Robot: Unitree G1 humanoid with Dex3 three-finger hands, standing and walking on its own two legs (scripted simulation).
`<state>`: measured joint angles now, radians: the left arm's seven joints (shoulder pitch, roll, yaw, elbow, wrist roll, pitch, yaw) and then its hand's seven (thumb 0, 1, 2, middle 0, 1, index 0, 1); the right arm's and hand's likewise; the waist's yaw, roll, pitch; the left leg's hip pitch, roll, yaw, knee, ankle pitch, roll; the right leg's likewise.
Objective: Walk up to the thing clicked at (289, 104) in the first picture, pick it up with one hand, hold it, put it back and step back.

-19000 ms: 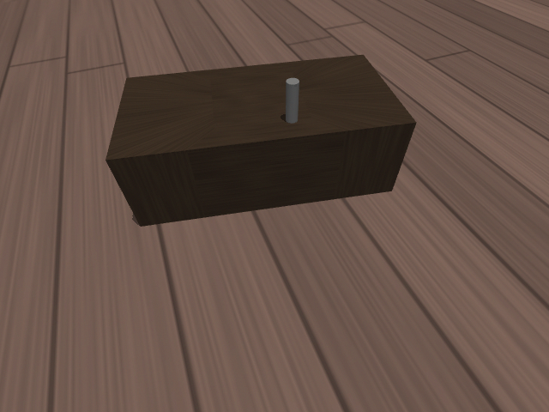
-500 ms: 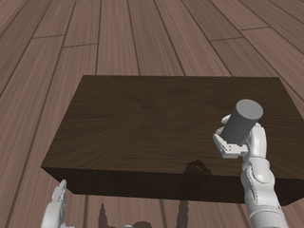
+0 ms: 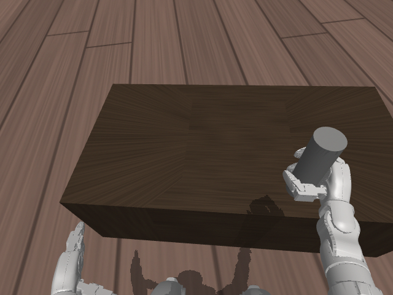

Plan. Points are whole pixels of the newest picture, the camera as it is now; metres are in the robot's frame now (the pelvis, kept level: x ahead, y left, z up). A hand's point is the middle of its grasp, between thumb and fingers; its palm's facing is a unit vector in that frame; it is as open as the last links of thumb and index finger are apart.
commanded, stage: crouch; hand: right
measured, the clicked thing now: (311, 167) +0.36 -0.19 +0.06
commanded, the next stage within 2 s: lower in 1.04 s
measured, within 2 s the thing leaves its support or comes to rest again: neither
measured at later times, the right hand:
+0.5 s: hand (290, 162) +0.45 -0.20 -0.07, palm faces +0.20 +0.98 +0.02, open 7.6 cm
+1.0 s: hand (285, 163) +0.48 -0.20 -0.11, palm faces +0.21 +0.98 +0.02, open 7.6 cm
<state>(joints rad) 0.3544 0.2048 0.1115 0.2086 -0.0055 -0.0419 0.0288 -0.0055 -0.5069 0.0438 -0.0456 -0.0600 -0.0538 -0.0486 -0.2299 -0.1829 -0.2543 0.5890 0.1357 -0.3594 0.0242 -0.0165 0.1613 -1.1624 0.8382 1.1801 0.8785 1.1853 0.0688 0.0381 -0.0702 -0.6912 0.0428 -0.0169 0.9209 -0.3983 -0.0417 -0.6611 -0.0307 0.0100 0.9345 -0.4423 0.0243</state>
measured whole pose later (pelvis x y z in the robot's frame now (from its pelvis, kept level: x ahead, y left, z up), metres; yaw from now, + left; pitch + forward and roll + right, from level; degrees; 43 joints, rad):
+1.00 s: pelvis -0.02 +0.00 -0.10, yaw +2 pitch +27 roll +4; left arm 0.44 0.26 0.09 -0.22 0.10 -0.04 -0.05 -0.01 -0.50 0.04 -0.05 -0.07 -0.07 -0.05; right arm -0.69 -0.47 -0.56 1.11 0.00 -0.57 0.05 -0.02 0.16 -1.18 0.83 1.20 0.87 1.20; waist 0.29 0.02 -0.15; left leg -1.30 0.00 0.03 1.35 -0.52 -0.04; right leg -1.31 -0.06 0.09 1.44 -0.60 0.04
